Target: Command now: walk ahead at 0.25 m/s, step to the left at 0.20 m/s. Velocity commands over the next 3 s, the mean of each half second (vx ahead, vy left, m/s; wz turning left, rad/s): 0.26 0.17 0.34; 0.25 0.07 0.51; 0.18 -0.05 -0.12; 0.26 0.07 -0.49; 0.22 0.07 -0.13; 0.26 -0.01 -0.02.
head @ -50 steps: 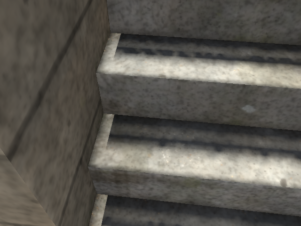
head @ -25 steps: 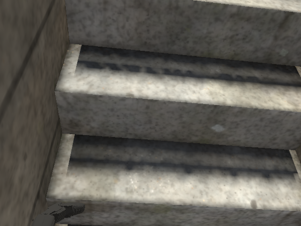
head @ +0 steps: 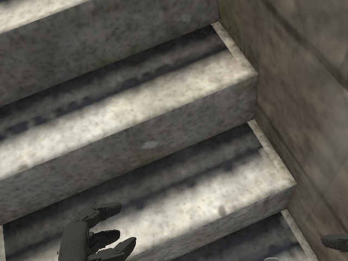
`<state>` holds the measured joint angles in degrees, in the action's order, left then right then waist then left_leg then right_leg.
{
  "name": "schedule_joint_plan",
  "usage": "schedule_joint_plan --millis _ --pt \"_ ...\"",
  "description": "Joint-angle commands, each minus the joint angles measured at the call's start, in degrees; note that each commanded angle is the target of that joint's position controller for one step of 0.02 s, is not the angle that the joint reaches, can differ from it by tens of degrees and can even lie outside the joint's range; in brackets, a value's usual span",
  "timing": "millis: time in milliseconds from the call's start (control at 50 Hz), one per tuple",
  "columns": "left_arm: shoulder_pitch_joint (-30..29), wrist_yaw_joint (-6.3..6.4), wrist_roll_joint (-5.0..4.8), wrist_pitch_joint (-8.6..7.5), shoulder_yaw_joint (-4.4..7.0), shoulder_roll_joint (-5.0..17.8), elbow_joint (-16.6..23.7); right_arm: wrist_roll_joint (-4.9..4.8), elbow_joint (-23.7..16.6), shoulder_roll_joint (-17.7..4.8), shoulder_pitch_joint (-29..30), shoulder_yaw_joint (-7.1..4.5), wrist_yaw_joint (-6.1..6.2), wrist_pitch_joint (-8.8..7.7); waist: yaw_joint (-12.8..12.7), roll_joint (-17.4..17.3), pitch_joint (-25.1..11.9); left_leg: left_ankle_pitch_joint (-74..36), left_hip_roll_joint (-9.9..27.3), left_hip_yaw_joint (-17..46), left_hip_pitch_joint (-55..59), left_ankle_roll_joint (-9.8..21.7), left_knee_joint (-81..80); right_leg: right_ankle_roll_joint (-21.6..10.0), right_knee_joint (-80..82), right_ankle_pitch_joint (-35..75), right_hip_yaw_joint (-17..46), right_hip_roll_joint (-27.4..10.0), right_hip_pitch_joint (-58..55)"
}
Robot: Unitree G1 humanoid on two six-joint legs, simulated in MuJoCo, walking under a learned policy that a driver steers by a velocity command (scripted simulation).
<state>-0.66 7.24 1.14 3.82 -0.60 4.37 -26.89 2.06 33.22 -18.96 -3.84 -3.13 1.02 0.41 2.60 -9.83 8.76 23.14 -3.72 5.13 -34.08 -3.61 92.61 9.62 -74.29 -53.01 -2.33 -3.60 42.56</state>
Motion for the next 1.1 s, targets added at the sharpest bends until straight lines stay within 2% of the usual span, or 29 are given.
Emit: schedule_joint_plan --millis 20,60,100,140,220,260,280,300,320,340,360,380,400,420,460,480,540,640,680,700,720,740,800,960,1000,1020,1040,1060,1100 --pt "-7.2 2.35 3.05 -1.94 5.16 9.1 2.2 3.56 -1.1 -3.4 -22.2 -2.35 1.87 2.33 12.6 27.2 -26.2 -11.2 -3.8 -5.0 -2.5 1.1 17.7 -6.1 22.0 50.1 10.8 -12.5 -22.0" --pt "-14.6 2.56 3.81 -4.16 4.31 8.3 2.0 3.33 0.5 -5.9 -27.4 -3.99 -0.23 6.71 18.6 17.6 -15.0 -10.7 -2.6 -4.3 7.4 0.2 25.1 -12.9 23.2 48.8 15.7 -15.7 1.3" --pt "-9.2 1.53 4.85 -5.51 4.53 9.3 0.3 1.97 -1.9 -4.8 -21.9 -3.2 -0.64 8.41 14.4 7.8 -10.5 -8.6 -2.6 -2.0 1.5 -0.2 22.6 -15.4 20.6 41.5 18.6 -16.8 1.0" --pt "-7.2 0.08 5.02 -5.58 4.82 11.2 -0.3 0.65 -2.0 -1.6 -22.0 -2.1 -1.36 8.4 13.5 5.9 -10.3 -9.8 -4.0 -6.0 -0.4 1.2 13.0 -14.3 21.3 40.0 14.7 -15.0 -5.1" --pt "-21.5 -1.99 3.16 -5.66 3.38 8.7 2.5 -0.07 3.5 3.1 -39.2 -0.24 -1.89 7.92 21.9 13.8 -9.1 -13.6 3.0 -12.2 10.6 7.2 -32.5 -8.7 16.3 41.8 3.3 -12.0 -7.8" --pt "-16.4 -1.89 1.36 -4.25 2.77 4.1 0.5 -0.73 8.2 8.2 -43.8 1.02 -1.9 6.6 19.9 8.3 -13.3 -34.3 8.3 -13.5 25.3 13.7 -57.6 -9.3 -0.8 33.7 -5.6 -7.0 -10.2" --pt "-15.7 -2.0 0.91 -3.25 2.24 0.2 0.0 -0.26 9.4 7.9 -40.3 1.55 -1.66 5.41 18.8 -5.6 -14.1 -45.3 9.2 -15.1 27.8 17.1 -64.5 -9.6 -25.7 10.8 -11.4 0.6 -6.7" --pt "-17.4 -2.79 1.08 -1.57 1.62 -1.2 1.0 1.62 6.4 8.5 -32.1 2.98 -2.02 3.49 15.2 -9.0 -9.9 -40.7 3.7 -18.0 15.8 17.2 -66.3 -9.7 -54.2 8.0 -11.0 8.9 -3.9" --pt "-21.7 -3.84 0.56 -0.16 2.06 -3.4 6.1 1.52 2.3 5.1 -26.3 4.22 -2.09 0.4 8.3 -2.2 -9.4 -48.1 4.3 -1.6 14.5 16.3 -54.9 -9.1 -74.8 14.0 -3.5 10.8 10.4" --pt "-16.3 -4.58 3.03 -1.33 -0.37 -8.4 13.6 -0.72 1.4 2.0 -19.0 3.82 -2.01 -1.64 -3.3 -6.2 -4.1 -50.5 7.5 27.7 4.5 13.7 -68.0 -8.7 -68.6 21.7 3.0 6.6 17.3" --pt "-12.1 -4.57 5.1 -2.31 -0.13 -4.0 13.0 -2.55 0.4 -0.8 -15.7 1.76 -0.66 -2.31 -8.0 6.4 -2.1 -37.6 10.1 36.5 4.6 11.8 -71.4 -7.4 -59.5 32.3 5.0 2.1 18.2" --pt "-10.1 -4.22 6.16 -3.01 1.21 1.7 12.2 -2.01 0.0 -6.6 -14.3 -1.15 1.08 -2.25 -7.6 16.1 -7.6 -24.9 13.0 47.3 11.2 13.7 -76.0 -5.6 -54.7 36.2 5.7 1.4 17.7" --pt "-13.2 -3.34 4.27 -2.1 2.62 8.2 13.7 -1.04 -0.8 -12.4 -12.6 -3.68 2.41 -2.0 -4.9 15.7 -7.3 -2.4 19.3 60.0 11.6 16.0 -83.2 -4.8 -42.9 39.8 8.1 -0.1 17.1" --pt "-18.9 -2.98 1.82 -1.0 5.41 16.1 13.5 -1.84 0.2 -9.6 -17.0 -3.54 3.21 -1.17 1.4 22.0 -6.8 9.8 18.8 57.2 18.0 14.0 -85.4 -3.9 -29.6 42.0 9.8 -0.4 16.0" --pt "-17.1 -3.23 -1.12 1.06 5.29 14.2 11.1 -0.14 3.5 -4.6 -24.7 -2.84 3.4 1.0 6.6 16.6 -5.3 12.9 15.3 46.3 23.6 12.2 -83.0 -4.3 -11.7 42.7 8.9 0.7 7.8" --pt "-16.6 -3.57 -0.68 1.25 4.36 11.3 10.5 -0.19 4.4 -1.7 -26.0 -2.58 3.78 1.43 7.6 14.8 -5.4 11.9 13.3 41.3 24.5 11.9 -81.9 -4.8 -6.3 42.0 7.0 1.4 4.4" --pt "-11.5 -3.77 -0.86 0.27 2.26 6.5 6.4 -0.47 3.8 0.3 -24.4 -3.15 3.33 1.98 6.7 12.0 -8.1 1.9 9.8 29.0 25.4 11.3 -81.0 -6.5 13.5 32.7 2.5 4.6 -7.7" --pt "5.6 -1.32 -2.4 -1.58 3.47 9.0 -2.0 -0.51 2.2 2.4 -17.9 -3.68 -0.72 1.92 0.9 1.9 -8.2 -2.9 5.9 23.6 19.4 9.7 -80.8 -12.0 45.9 25.0 -2.0 9.1 -28.6" --pt "12.0 -0.49 -1.33 -2.95 4.49 10.8 -5.4 -1.66 1.0 2.8 -14.7 -3.92 -1.49 1.36 -2.8 11.4 -9.0 11.1 -0.4 17.3 5.0 6.8 -66.4 -14.3 57.2 31.5 5.9 0.9 -44.0" --pt "12.3 -0.73 -0.99 -3.34 4.9 14.8 -3.5 -2.62 -1.1 6.2 -13.4 -3.1 -1.73 1.31 -4.3 26.5 -13.0 17.4 -9.5 3.8 -5.9 5.6 -33.8 -21.6 61.3 16.6 26.9 -17.7 -45.8" --pt "7.4 -1.1 0.59 -3.81 4.7 15.6 -5.0 2.01 -2.9 1.0 -6.7 -3.9 -1.32 1.01 -2.2 23.3 -4.9 9.5 -6.4 -0.3 -17.4 4.3 -10.1 -28.7 66.7 23.4 33.8 -24.7 -34.4" --pt "5.6 -1.29 1.51 -4.63 4.02 13.4 -4.9 4.07 -2.8 0.1 -8.7 -3.88 -1.42 1.02 1.2 15.9 -4.5 3.9 -2.9 3.3 -13.7 4.7 -1.3 -28.9 65.9 26.6 29.1 -22.4 -29.0" --pt "1.4 -1.94 2.45 -7.08 4.43 15.2 -3.8 2.39 1.1 -1.3 -15.8 -3.38 -2.81 2.2 4.2 5.7 -8.1 -8.6 -3.2 0.8 -7.2 3.5 3.5 -20.6 57.8 44.4 9.6 -9.6 -26.6" --pt "14.8 -4.59 2.09 -4.54 5.09 18.5 -6.5 -2.04 -6.8 2.7 -1.6 0.46 -2.77 3.4 -4.8 27.0 -10.6 7.6 1.4 -7.2 17.2 2.7 -52.3 -21.2 55.4 42.5 0.1 -7.1 -28.6" --pt "16.3 -4.71 1.11 -3.69 3.73 14.3 -8.1 0.03 -4.1 3.3 -7.2 0.66 -0.82 1.33 -2.1 20.3 -11.1 -5.6 0.2 -7.8 29.7 3.9 -70.5 -18.7 49.1 40.4 -2.7 -5.2 -24.4" --pt "18.8 -4.8 1.57 -3.9 2.45 10.8 -8.8 1.32 -3.1 3.6 -9.6 1.06 -0.25 -0.25 -1.3 11.1 -13.2 -11.4 4.4 -2.8 38.5 2.2 -74.6 -16.1 42.8 36.4 -5.3 -2.6 -19.2" --pt "18.4 -5.2 1.38 -3.78 1.21 6.6 -4.9 2.33 -5.5 -0.9 -11.0 1.0 0.49 -1.49 -1.4 -2.7 -13.9 -22.0 24.3 22.4 41.2 5.9 -77.1 -11.3 33.6 19.2 -5.5 -0.5 -7.7" --pt "21.1 -5.9 1.8 -2.46 3.08 11.9 -6.8 1.44 -2.6 -2.5 -16.3 0.39 2.66 -1.54 1.0 -6.0 -16.5 -33.9 28.7 26.6 28.3 15.8 -76.3 -9.9 31.6 19.7 2.3 -0.8 -16.4" --pt "17.3 -6.68 1.47 -0.82 3.79 12.6 -8.0 0.6 -3.3 4.2 -6.9 2.35 2.56 -1.42 -2.6 -0.8 -10.6 -25.8 21.2 15.5 20.9 15.6 -75.6 -8.3 27.0 25.3 2.2 0.4 -20.7"
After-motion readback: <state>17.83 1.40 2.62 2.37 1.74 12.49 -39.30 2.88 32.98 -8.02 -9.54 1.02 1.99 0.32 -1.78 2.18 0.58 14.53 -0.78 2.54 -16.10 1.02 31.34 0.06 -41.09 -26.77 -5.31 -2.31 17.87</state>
